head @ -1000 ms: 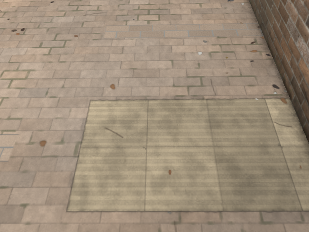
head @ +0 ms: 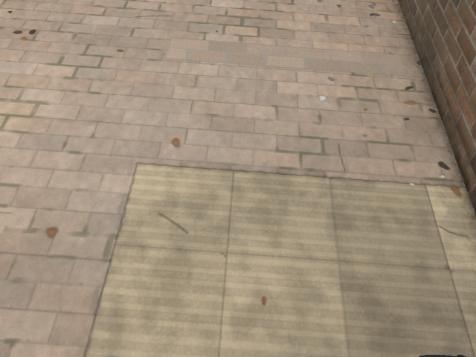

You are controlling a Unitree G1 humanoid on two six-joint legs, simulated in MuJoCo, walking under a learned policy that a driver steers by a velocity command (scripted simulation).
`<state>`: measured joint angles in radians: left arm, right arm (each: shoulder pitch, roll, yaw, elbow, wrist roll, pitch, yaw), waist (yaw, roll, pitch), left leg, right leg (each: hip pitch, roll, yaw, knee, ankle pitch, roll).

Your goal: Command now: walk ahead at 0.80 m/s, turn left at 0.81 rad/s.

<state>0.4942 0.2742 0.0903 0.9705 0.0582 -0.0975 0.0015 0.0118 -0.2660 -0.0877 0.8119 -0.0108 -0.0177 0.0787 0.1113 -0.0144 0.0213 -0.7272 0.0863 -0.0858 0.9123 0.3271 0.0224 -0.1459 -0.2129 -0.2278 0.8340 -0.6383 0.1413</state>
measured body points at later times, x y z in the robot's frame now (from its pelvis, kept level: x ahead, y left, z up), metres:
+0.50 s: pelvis +0.35 +0.17 -0.20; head +0.37 +0.18 +0.25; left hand +0.54 +0.37 -0.31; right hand +0.26 -0.04 -0.34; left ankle +0.20 +0.18 -0.89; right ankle +0.52 +0.09 -0.81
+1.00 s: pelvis +0.82 +0.20 -0.18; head +0.85 +0.20 +0.27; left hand +0.89 +0.49 -0.31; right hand +1.00 -0.09 -0.22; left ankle +1.00 +0.30 -0.89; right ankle +0.58 +0.17 -0.86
